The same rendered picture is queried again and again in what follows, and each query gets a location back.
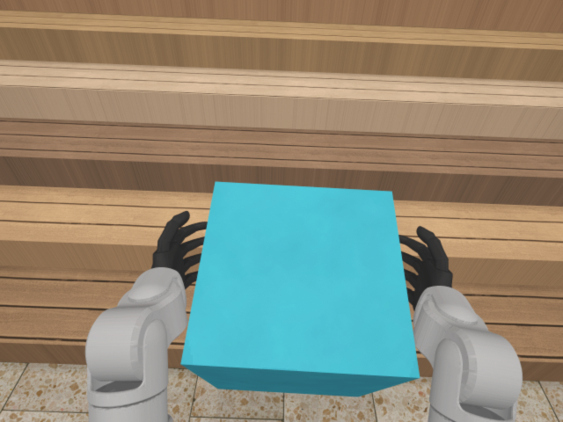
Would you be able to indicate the carton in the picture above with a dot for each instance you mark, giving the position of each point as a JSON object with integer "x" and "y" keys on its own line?
{"x": 301, "y": 290}

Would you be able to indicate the robot left hand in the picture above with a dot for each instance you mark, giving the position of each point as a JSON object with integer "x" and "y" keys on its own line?
{"x": 171, "y": 251}

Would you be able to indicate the robot left forearm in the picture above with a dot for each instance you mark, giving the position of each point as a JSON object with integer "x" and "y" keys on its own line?
{"x": 126, "y": 350}

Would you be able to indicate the robot right forearm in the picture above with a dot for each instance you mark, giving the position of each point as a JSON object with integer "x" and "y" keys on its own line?
{"x": 477, "y": 375}

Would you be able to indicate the robot right hand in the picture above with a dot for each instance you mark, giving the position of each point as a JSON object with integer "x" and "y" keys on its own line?
{"x": 433, "y": 270}

